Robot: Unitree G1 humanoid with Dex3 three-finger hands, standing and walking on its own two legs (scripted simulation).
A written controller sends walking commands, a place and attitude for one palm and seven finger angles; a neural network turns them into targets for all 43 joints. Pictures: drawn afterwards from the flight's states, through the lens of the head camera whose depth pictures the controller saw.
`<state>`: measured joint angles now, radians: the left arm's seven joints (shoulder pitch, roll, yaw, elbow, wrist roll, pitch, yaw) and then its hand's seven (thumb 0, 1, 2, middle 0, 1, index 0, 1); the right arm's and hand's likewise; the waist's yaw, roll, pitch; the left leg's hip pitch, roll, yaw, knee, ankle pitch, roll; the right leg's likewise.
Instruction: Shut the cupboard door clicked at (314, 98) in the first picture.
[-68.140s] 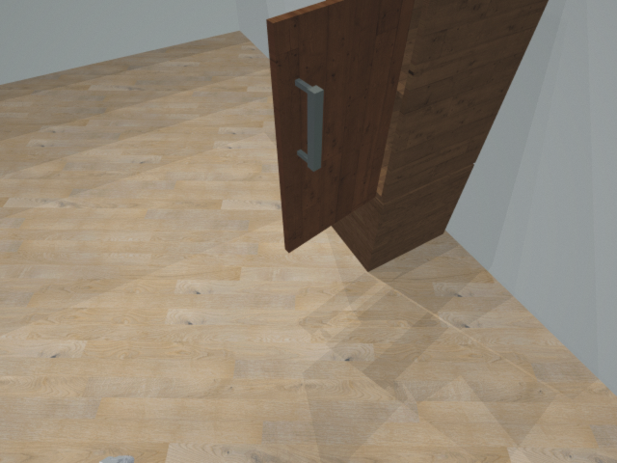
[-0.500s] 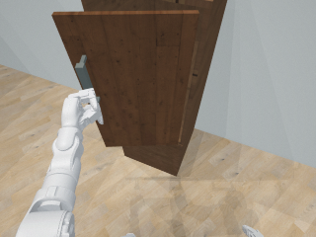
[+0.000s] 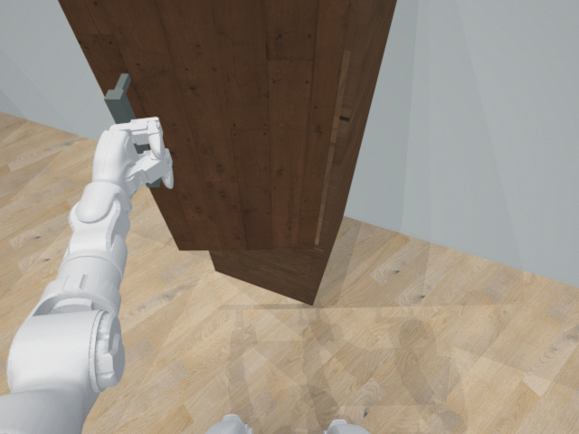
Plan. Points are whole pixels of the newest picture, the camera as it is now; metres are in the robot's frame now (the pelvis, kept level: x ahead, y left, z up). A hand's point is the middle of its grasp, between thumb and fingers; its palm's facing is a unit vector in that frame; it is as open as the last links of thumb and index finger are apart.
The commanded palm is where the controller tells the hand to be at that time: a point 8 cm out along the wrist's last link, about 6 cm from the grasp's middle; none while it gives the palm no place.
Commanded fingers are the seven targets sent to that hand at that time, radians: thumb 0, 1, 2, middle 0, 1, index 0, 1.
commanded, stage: push the door shut along its arc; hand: left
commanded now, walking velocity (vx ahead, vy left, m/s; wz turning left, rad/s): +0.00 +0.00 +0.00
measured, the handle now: (140, 135) +0.53 +0.22 +0.10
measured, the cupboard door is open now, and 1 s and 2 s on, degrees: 21 6 0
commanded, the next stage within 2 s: pull the fist back off the door in 1.50 s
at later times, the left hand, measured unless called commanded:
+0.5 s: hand (169, 141) +0.50 +0.16 +0.11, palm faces -0.16 -0.99 -0.03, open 3.1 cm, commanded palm +0.52 +0.19 +0.10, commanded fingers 0.00 0.90 0.90 -1.30 -1.50 -1.30 -1.50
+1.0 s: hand (210, 114) +0.57 +0.11 +0.11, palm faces -0.31 -0.95 -0.03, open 3.0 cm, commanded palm +0.58 +0.15 +0.10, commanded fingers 0.00 0.90 0.90 -1.30 -1.50 -1.30 -1.50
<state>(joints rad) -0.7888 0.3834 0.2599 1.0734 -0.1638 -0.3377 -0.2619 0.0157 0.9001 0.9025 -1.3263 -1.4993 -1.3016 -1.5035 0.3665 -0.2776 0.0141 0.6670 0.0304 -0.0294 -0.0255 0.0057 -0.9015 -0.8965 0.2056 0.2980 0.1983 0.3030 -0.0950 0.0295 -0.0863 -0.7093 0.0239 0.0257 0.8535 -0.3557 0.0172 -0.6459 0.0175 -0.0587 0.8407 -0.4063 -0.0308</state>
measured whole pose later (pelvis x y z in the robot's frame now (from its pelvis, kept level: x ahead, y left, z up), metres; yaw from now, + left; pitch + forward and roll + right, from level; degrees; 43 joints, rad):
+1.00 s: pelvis +0.00 +0.02 -0.02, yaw -2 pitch +22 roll -3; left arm -1.24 0.59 0.31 1.36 -0.03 -0.24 -0.39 0.02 0.80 0.89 -1.30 -1.50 -1.32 -1.50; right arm 0.49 -0.27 0.05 0.68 -0.01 -0.02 0.00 0.00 -0.90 -0.90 0.21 0.30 0.20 0.30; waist -0.26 0.07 -0.08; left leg -0.98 0.05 0.03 1.00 -0.41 0.04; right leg -0.90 0.04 -0.05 0.94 -0.43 -0.01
